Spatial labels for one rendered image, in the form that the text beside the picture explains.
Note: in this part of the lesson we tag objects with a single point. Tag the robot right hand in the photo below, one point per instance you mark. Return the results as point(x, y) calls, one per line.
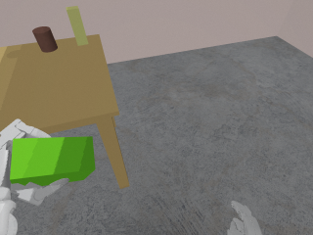
point(249, 226)

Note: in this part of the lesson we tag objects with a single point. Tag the table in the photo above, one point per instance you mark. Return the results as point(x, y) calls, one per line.
point(61, 90)

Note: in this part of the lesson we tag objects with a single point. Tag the robot left forearm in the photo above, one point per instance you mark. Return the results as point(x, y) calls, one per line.
point(8, 223)

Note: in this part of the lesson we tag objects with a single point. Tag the sponge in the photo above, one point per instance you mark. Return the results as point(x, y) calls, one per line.
point(45, 160)

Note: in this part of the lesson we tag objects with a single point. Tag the robot left hand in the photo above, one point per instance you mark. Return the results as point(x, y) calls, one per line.
point(31, 192)

